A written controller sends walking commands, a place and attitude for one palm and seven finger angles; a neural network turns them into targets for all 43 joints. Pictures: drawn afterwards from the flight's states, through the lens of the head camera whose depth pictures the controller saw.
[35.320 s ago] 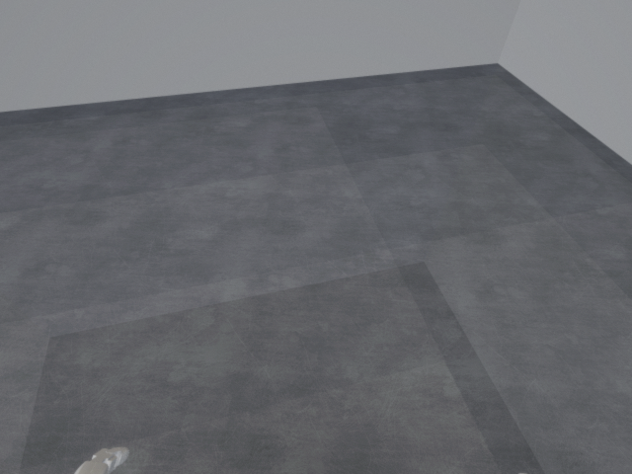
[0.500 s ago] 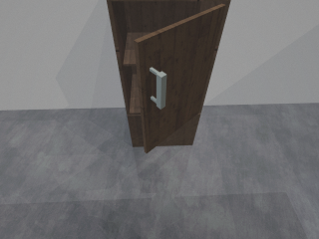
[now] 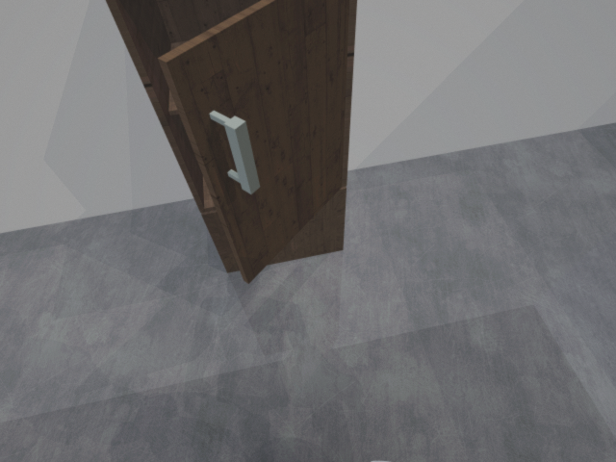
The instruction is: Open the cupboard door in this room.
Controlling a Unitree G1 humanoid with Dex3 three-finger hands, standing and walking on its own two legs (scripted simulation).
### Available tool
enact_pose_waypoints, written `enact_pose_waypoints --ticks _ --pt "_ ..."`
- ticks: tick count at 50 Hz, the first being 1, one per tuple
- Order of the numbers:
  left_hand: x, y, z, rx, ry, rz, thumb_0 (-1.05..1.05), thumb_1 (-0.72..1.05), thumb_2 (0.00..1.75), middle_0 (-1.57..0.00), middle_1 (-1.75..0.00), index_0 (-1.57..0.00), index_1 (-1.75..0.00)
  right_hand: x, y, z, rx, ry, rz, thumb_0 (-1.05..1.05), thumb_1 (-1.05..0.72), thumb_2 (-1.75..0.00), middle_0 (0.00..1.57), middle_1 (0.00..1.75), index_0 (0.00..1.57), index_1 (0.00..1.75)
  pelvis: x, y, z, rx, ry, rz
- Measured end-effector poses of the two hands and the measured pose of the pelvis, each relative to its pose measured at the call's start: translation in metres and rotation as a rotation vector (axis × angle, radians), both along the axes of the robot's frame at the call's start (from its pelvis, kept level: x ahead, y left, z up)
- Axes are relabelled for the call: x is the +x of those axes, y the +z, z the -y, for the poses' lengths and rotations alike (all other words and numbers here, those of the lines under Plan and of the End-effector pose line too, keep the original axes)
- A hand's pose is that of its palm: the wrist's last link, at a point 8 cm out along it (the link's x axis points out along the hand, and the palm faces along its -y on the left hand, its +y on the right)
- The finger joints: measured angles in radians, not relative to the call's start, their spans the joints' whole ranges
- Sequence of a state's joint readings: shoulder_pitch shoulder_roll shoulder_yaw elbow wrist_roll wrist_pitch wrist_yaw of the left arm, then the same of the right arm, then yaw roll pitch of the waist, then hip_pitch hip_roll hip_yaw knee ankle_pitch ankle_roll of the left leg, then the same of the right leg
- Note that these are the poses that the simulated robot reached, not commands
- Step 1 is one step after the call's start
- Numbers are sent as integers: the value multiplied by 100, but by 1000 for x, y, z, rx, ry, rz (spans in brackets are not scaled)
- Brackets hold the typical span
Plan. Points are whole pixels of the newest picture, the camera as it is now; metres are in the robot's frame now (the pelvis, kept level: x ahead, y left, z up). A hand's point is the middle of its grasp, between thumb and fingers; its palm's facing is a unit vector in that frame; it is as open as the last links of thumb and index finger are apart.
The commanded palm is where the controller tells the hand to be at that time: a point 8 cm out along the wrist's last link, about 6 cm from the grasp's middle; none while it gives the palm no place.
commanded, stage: walk to a spot facing it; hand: left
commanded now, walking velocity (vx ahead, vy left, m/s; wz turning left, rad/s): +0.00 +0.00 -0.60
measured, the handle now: (234, 153) +0.55 +0.16 +0.05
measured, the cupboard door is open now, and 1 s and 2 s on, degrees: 40 40 40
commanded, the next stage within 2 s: none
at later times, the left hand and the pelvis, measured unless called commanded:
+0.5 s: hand out of the picture +0.09 +0.17 -0.16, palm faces -0.17 -0.95 -0.25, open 7.4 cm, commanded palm none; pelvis +0.02 -0.02 +0.01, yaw -16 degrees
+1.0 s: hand (244, 375) +0.26 +0.14 -0.16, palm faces -0.58 -0.79 -0.21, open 7.4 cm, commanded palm none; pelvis +0.05 +0.02 +0.01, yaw -36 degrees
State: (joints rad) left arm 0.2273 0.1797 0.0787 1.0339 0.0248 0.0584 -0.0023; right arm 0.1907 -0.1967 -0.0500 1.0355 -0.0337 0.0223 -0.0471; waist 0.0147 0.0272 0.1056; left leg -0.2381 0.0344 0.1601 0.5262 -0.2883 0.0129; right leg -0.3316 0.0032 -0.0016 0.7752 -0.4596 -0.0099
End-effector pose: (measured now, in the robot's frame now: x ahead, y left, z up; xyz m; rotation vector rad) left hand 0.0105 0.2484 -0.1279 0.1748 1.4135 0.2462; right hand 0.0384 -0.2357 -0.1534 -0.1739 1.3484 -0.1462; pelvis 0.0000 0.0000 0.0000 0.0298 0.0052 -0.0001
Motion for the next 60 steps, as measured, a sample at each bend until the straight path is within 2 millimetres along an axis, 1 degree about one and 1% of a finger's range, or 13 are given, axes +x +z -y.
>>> enact_pose_waypoints --ticks 4,10,15,23,28,31,33,37,43,48,55,57,60 --pt "24 2 8 47 -61 59 1 91 90 -20 -30 -20 -29 1 -11 25 9 -52 14 0 -91 -90 20 30 20 30 2 -8 19 2 -46 -2" --pt "43 12 29 42 -116 74 1 91 90 -20 -30 -20 -29 18 10 52 -11 -99 68 1 -91 -90 20 29 20 30 4 6 33 16 -103 -11" --pt "56 15 42 16 -176 65 1 90 90 -20 -30 -20 -29 39 23 63 -30 -142 151 0 -91 -90 19 29 20 30 9 11 34 15 -164 -25" --pt "78 8 38 -18 -243 60 1 90 90 -20 -30 -20 -30 60 35 55 -55 -188 219 0 -91 -90 19 29 20 30 20 11 22 -1 -250 -34" --pt "97 -1 18 -30 -295 40 1 90 90 -20 -30 -20 -30 67 44 37 -74 -227 256 1 -91 -90 20 29 20 30 29 9 3 -12 -311 -45" --pt "117 -13 1 -36 -330 35 1 90 90 -20 -30 -20 -30 63 44 24 -102 -259 280 0 -91 -90 20 30 20 30 39 1 -12 -36 -345 -55" --pt "135 -20 -8 -42 -353 43 1 90 90 -20 -30 -20 -30 53 44 16 -126 -272 271 0 -91 -90 20 30 20 30 42 -2 -20 -45 -359 -52" --pt "177 -14 -13 -52 -434 90 1 91 90 -20 -30 -20 -29 16 52 -3 -143 -309 184 0 -91 -90 20 30 20 30 47 7 -28 -65 -420 -41" --pt "228 -5 4 -76 -562 138 1 91 90 -19 -30 -20 -29 -50 56 -25 -142 -451 75 0 -91 -90 20 30 20 30 51 14 -33 -78 -515 -39" --pt "258 -3 44 -98 -685 155 1 91 90 -19 -30 -19 -29 -106 48 -42 -119 -587 2 0 -91 -90 20 30 20 30 51 11 -29 -65 -594 -31" --pt "287 1 131 -121 -876 251 1 91 90 -19 -30 -19 -29 -177 14 -57 -39 -759 -81 0 -91 -90 20 30 20 30 42 -7 -5 -22 -694 -18" --pt "288 3 149 -117 -914 284 1 91 90 -19 -30 -20 -29 -188 5 -56 -19 -799 -102 1 -91 -90 20 30 20 30 37 -11 -1 -27 -726 -16" --pt "282 10 163 -110 -942 285 1 91 90 -20 -30 -20 -29 -190 6 -50 -10 -840 -92 1 -91 -90 20 29 20 30 32 -5 2 -27 -755 -9"
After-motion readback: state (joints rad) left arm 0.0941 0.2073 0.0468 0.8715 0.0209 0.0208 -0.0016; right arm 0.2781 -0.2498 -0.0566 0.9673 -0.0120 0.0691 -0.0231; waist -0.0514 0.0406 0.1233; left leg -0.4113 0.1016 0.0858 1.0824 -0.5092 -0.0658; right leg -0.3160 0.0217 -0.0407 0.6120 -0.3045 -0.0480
